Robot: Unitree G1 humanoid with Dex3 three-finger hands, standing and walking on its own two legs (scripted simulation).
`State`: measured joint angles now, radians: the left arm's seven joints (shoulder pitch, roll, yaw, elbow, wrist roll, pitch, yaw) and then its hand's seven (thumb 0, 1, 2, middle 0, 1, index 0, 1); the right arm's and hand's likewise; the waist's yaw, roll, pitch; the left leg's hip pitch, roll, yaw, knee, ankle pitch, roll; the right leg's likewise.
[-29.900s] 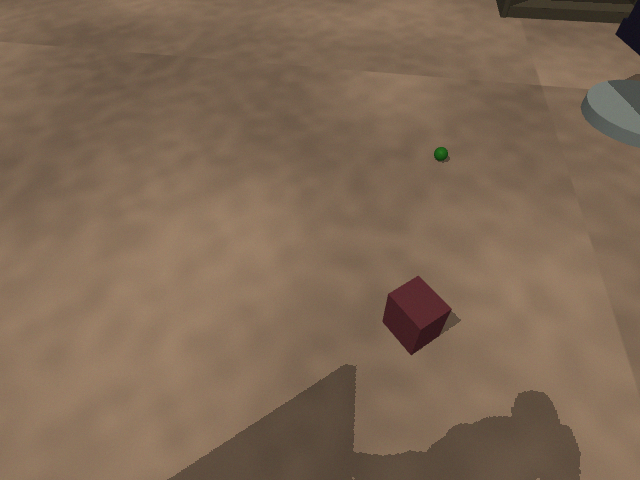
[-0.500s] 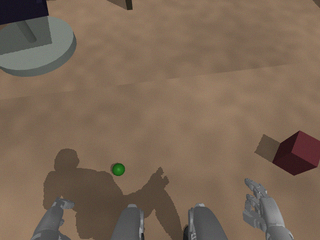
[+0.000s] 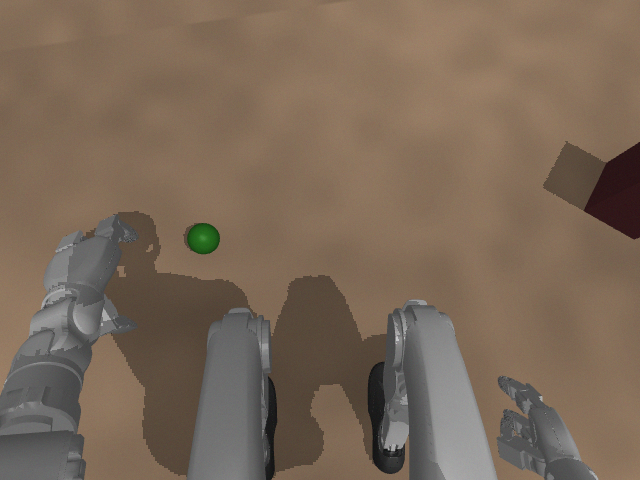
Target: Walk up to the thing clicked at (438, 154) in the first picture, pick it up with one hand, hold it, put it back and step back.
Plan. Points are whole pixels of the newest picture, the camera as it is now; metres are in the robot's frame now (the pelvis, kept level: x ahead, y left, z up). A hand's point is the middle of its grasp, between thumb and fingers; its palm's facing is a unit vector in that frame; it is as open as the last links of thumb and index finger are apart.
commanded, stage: rise first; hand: left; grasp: from above
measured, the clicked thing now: (203, 238) +0.50 +0.26 -0.42
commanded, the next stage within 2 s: approach in 1.46 s
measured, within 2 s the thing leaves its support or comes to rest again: neither
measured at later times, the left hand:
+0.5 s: hand (140, 258) +0.41 +0.31 -0.23, palm faces -0.47 -0.06 -0.88, open 14.0 cm
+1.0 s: hand (156, 247) +0.44 +0.30 -0.28, palm faces -0.46 -0.03 -0.88, open 14.1 cm
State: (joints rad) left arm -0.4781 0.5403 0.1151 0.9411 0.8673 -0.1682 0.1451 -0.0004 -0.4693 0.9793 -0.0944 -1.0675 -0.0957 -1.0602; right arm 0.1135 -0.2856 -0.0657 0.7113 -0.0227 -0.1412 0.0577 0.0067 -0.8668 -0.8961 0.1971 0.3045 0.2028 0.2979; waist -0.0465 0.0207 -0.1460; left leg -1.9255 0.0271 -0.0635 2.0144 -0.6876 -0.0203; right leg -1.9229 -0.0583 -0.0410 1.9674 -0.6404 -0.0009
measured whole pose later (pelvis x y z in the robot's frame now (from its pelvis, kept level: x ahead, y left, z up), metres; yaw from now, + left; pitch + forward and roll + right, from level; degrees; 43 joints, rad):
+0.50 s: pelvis -0.01 +0.02 -0.08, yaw -3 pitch +33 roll -7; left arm -0.77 0.70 0.12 1.27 1.23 -0.28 0.32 0.00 -0.51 1.01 -0.10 -0.99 -0.09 -0.99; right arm 0.14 -0.28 -0.02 0.75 -0.10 -0.05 0.12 0.00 -0.90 -0.90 0.20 0.30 0.20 0.30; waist -0.16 0.00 -0.10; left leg -2.18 0.01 -0.09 2.28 -0.69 0.01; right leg -2.14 -0.06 -0.05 2.18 -0.63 0.03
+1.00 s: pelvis +0.00 +0.01 -0.11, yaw -4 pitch +34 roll -7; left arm -0.88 0.74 0.14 1.40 1.29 -0.28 0.39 0.00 -0.52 1.01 -0.09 -1.02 -0.09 -1.01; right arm 0.13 -0.28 0.01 0.76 -0.15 -0.05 0.15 0.00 -0.91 -0.91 0.20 0.30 0.20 0.30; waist -0.20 -0.01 -0.05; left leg -2.28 0.01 -0.11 2.38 -0.71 0.01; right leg -2.23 -0.06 -0.05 2.28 -0.65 0.03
